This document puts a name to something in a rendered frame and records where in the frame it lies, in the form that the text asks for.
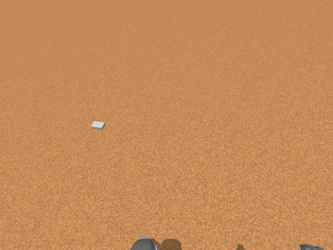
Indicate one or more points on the small box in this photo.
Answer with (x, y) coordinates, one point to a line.
(98, 125)

